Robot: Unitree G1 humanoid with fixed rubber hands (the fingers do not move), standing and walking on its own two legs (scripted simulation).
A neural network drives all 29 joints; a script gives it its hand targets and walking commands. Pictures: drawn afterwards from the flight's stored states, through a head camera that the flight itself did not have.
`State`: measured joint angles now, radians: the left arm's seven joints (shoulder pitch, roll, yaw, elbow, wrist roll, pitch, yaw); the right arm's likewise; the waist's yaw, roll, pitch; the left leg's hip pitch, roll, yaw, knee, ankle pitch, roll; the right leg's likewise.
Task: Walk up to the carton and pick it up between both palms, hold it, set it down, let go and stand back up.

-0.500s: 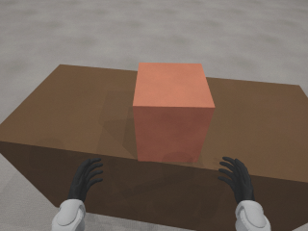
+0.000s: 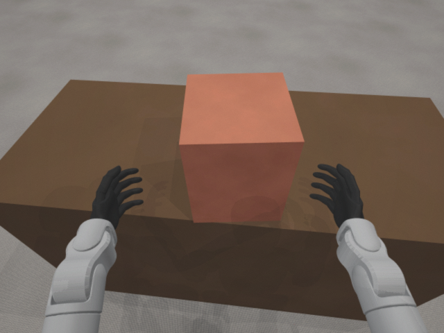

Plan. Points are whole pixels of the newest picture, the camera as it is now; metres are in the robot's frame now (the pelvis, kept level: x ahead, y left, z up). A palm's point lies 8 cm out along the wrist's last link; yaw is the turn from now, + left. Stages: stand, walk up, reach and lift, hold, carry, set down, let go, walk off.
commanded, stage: reach and lift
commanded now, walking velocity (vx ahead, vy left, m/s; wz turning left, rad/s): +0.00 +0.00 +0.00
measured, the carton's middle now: (236, 151) +0.48 +0.00 +0.05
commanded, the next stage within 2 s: none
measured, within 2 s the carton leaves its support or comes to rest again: neither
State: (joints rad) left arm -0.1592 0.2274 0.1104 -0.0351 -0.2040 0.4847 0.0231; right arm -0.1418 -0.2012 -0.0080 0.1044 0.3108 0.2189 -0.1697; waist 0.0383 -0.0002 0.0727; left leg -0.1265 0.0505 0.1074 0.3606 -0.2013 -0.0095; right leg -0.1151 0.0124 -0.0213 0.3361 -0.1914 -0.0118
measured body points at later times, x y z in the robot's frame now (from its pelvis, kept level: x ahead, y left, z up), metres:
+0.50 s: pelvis -0.01 -0.01 +0.00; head +0.01 +0.00 +0.45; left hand +0.38 +0.22 +0.14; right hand +0.39 -0.18 +0.13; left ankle +0.00 +0.12 -0.75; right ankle -0.01 -0.11 -0.75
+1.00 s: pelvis -0.01 -0.01 +0.00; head +0.02 +0.01 +0.45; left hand +0.44 +0.22 +0.20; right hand +0.45 -0.17 +0.18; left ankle +0.00 +0.12 -0.75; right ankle -0.01 -0.11 -0.75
